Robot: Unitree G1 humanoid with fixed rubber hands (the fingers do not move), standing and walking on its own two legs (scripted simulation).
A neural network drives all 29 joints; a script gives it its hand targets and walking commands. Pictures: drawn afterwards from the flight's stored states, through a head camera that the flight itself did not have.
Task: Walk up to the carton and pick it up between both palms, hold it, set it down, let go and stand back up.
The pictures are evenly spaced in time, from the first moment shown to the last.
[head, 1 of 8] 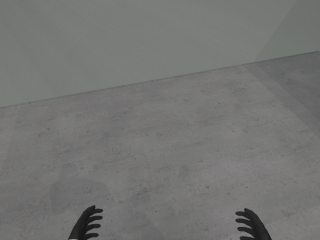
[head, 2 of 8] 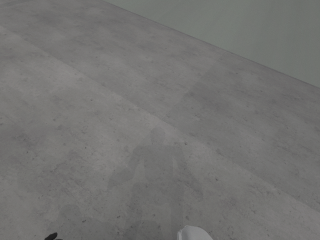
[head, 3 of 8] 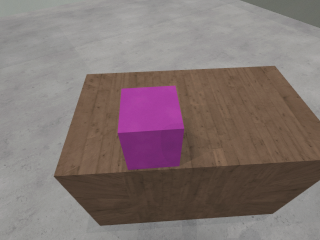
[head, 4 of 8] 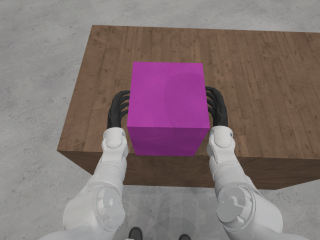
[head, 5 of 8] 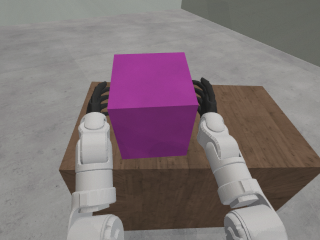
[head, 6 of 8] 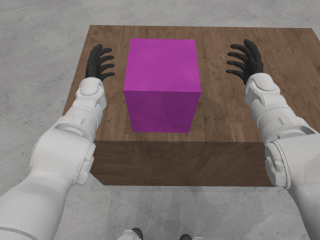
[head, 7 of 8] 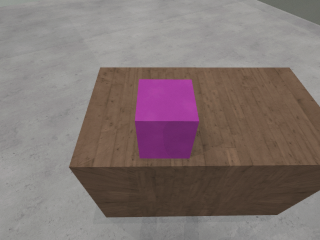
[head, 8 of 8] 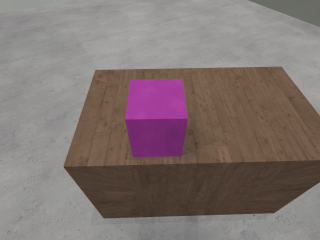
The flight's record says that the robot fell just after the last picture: no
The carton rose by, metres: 0.20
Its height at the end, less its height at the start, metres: +0.00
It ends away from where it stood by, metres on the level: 0.02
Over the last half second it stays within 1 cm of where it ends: yes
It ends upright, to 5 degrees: yes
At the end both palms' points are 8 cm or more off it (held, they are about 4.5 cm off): yes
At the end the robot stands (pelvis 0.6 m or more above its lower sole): yes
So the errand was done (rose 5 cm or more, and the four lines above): yes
